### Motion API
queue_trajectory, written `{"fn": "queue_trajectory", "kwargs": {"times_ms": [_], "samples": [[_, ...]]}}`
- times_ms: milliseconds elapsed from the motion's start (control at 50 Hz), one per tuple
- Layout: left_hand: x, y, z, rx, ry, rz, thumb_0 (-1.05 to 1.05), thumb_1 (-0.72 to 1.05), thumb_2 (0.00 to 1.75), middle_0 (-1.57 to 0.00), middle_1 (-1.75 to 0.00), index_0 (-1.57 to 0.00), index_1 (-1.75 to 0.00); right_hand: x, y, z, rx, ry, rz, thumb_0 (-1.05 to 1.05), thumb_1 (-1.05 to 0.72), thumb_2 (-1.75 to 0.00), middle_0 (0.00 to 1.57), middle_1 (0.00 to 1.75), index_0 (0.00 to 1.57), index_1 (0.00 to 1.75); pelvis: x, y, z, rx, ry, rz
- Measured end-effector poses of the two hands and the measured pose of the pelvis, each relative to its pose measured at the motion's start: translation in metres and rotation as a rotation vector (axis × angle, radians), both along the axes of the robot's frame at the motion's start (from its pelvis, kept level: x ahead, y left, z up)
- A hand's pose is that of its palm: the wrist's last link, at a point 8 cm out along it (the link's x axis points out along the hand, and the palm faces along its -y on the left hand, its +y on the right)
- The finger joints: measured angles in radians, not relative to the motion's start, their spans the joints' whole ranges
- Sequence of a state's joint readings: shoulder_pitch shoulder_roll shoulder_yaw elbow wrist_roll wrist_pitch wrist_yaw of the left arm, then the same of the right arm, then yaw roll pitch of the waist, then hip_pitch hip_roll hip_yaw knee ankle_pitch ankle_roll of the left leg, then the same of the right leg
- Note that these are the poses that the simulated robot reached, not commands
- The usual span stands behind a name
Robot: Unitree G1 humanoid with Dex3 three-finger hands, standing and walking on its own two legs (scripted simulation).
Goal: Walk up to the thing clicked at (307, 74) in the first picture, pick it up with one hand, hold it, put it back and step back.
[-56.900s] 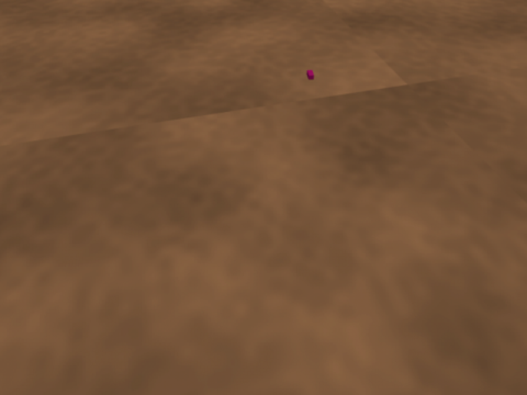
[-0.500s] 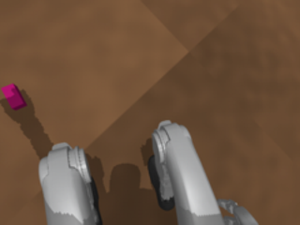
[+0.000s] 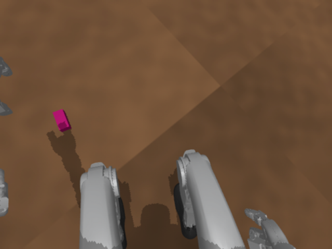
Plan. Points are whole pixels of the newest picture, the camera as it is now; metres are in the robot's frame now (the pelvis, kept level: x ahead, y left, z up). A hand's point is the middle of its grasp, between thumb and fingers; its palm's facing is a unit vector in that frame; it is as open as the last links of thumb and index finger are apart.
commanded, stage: go down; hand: left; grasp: from above
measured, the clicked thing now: (62, 120) +0.53 +0.31 -0.43
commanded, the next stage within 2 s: none
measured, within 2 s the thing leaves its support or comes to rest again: neither
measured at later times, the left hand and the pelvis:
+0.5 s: hand out of the picture +0.48 +0.34 -0.01, palm faces -0.41 -0.13 -0.90, open 11.9 cm; pelvis +0.01 +0.00 +0.06, yaw +0 degrees
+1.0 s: hand out of the picture +0.48 +0.35 +0.02, palm faces -0.40 -0.13 -0.91, open 12.5 cm; pelvis +0.02 +0.01 +0.09, yaw +0 degrees
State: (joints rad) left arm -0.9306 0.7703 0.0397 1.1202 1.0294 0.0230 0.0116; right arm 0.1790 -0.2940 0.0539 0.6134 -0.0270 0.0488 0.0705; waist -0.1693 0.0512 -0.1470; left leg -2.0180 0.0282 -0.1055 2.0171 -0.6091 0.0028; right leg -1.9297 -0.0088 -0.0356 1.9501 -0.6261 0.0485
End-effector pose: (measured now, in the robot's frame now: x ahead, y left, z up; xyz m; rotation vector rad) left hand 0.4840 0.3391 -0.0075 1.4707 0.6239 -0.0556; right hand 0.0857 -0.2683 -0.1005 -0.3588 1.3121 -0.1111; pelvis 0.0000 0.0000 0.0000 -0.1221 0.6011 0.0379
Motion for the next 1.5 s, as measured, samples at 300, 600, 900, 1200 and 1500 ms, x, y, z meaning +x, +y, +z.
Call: {"fn": "queue_trajectory", "kwargs": {"times_ms": [300, 600, 900, 1200, 1500], "samples": [[-0.004, -0.001, 0.039, -0.004, -0.009, -0.017, 0.0, -0.09, 0.62, -0.44, -0.69, -0.45, -0.68, -0.025, 0.004, 0.032, 0.009, 0.061, -0.059, 0.0, -0.9, -0.9, 0.2, 0.3, 0.21, 0.3, 0.003, -0.001, 0.036, 0.008, -0.013, 0.0], [-0.004, 0.003, 0.066, -0.011, -0.003, -0.017, 0.0, -0.17, 0.67, -0.37, -0.78, -0.38, -0.76, -0.009, 0.001, 0.069, -0.007, 0.04, -0.058, 0.0, -0.91, -0.9, 0.2, 0.3, 0.21, 0.3, 0.015, 0.001, 0.071, 0.009, -0.015, 0.002], [-0.006, 0.007, 0.08, -0.001, -0.002, 0.004, 0.0, -0.22, 0.71, -0.31, -0.84, -0.33, -0.82, 0.001, 0.007, 0.089, 0.004, 0.023, -0.059, 0.0, -0.91, -0.9, 0.2, 0.3, 0.21, 0.3, 0.02, 0.004, 0.092, 0.006, -0.026, 0.004], [-0.003, 0.011, 0.087, 0.002, 0.0, 0.007, 0.0, -0.26, 0.73, -0.29, -0.86, -0.31, -0.84, -0.007, 0.012, 0.098, 0.012, 0.054, -0.084, 0.0, -0.91, -0.9, 0.2, 0.3, 0.21, 0.3, 0.025, 0.006, 0.102, 0.005, -0.026, 0.001], [0.0, 0.016, 0.097, 0.0, -0.003, 0.012, 0.0, -0.26, 0.72, -0.29, -0.86, -0.31, -0.84, 0.003, 0.013, 0.109, 0.009, 0.043, -0.074, 0.0, -0.91, -0.9, 0.2, 0.3, 0.21, 0.3, 0.031, 0.008, 0.111, 0.003, -0.031, 0.002]]}}
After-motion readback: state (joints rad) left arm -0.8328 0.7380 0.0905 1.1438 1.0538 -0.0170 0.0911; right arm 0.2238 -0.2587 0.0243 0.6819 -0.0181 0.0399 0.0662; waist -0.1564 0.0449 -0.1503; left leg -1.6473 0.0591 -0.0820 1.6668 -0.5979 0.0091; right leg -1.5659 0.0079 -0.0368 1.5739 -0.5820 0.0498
